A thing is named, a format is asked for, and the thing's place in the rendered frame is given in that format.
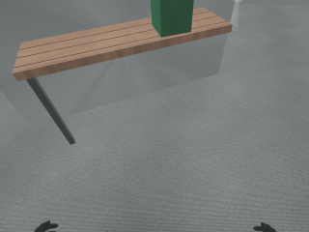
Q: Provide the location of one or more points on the carton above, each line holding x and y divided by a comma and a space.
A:
172, 17

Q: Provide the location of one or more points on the robot left hand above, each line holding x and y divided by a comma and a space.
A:
45, 226

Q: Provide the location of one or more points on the table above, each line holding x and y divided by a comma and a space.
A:
83, 48

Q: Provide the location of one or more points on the robot right hand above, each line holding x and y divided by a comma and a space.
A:
264, 227

